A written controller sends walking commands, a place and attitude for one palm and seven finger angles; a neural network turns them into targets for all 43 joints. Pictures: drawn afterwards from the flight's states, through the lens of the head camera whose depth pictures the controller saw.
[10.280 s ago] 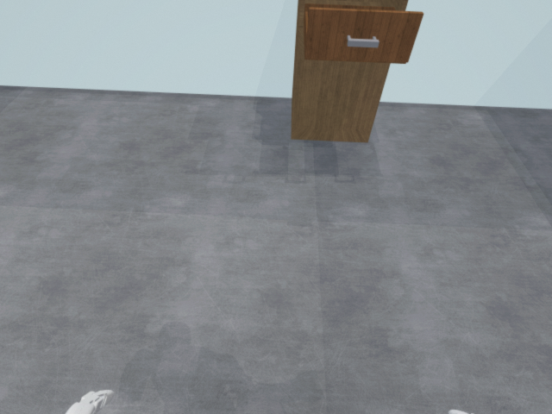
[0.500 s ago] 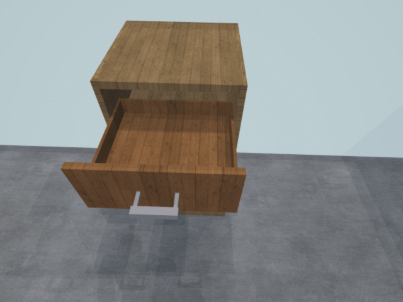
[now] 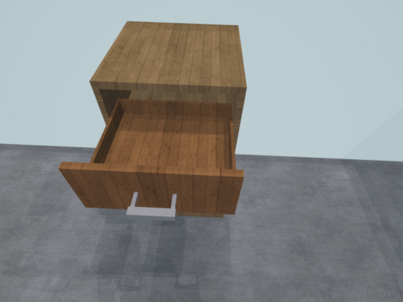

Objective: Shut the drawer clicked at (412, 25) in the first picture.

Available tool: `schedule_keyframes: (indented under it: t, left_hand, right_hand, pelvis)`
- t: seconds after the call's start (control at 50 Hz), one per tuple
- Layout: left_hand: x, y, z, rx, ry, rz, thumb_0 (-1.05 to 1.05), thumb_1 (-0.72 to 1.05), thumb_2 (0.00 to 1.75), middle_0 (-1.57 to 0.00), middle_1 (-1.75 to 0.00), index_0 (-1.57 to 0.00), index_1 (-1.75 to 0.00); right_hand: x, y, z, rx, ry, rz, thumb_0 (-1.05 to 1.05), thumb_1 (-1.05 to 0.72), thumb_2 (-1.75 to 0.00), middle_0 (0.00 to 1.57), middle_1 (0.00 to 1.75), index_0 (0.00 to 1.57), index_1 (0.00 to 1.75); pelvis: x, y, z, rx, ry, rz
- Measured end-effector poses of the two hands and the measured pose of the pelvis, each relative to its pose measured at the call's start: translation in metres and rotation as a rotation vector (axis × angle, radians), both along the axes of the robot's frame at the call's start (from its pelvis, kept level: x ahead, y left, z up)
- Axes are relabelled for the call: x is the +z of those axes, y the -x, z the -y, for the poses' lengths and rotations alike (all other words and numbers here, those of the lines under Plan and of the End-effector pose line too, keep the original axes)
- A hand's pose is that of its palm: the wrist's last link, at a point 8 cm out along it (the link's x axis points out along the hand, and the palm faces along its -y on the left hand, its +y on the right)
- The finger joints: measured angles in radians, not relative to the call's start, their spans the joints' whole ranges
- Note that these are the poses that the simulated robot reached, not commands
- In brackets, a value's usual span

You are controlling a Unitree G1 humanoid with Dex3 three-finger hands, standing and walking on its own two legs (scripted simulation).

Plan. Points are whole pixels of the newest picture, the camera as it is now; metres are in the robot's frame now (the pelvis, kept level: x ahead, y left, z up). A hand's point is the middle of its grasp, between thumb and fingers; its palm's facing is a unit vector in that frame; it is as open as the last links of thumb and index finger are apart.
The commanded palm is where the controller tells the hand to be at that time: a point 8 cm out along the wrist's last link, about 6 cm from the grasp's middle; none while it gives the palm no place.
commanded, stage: shuffle to correct the standing spot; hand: left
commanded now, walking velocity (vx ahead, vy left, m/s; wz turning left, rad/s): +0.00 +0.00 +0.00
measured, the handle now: (153, 205) +0.34 +0.14 -0.06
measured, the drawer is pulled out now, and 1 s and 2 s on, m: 0.30 0.30 0.30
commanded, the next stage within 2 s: come to a stop and stand still in 0.24 s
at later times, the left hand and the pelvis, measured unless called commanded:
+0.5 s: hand out of the picture +0.01 +0.13 -0.18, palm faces +0.05 -0.98 -0.20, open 7.4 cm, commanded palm none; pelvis +0.04 -0.03 -0.01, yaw +0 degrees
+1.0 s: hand out of the picture +0.06 +0.18 -0.18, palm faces +0.00 -0.98 -0.20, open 7.3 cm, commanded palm none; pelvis +0.04 +0.00 +0.00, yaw -2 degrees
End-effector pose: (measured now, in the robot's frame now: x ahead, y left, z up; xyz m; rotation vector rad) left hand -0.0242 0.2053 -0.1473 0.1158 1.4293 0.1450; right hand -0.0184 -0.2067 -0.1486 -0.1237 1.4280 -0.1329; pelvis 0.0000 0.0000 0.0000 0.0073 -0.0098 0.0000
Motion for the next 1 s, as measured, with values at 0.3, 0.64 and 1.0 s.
schedule_keyframes:
  t: [0.3,0.64,1.0]
  left_hand:
    - [-0.007,-0.006,0.007,-0.008,0.017,-0.027,0.00,0.91,0.90,-0.20,-0.30,-0.20,-0.30]
    - [-0.008,-0.030,0.031,0.011,0.005,-0.056,0.00,0.90,0.90,-0.20,-0.30,-0.20,-0.30]
    - [-0.002,-0.080,-0.023,-0.049,-0.039,0.078,0.01,0.91,0.90,-0.20,-0.30,-0.20,-0.30]
  right_hand:
    - [-0.004,0.006,0.009,-0.039,0.007,-0.035,0.01,-0.90,-0.90,0.20,0.30,0.20,0.30]
    - [0.002,-0.074,0.044,-0.042,0.072,0.055,0.01,-0.91,-0.90,0.20,0.30,0.20,0.30]
    - [0.007,-0.083,0.014,-0.011,0.058,0.109,0.00,-0.94,-0.90,0.20,0.30,0.20,0.30]
  pelvis:
    - [-0.006,-0.012,0.008,-0.010,-0.015,-0.011]
    - [-0.006,-0.044,0.027,-0.023,-0.004,-0.009]
    - [-0.003,-0.042,-0.004,-0.032,-0.001,-0.007]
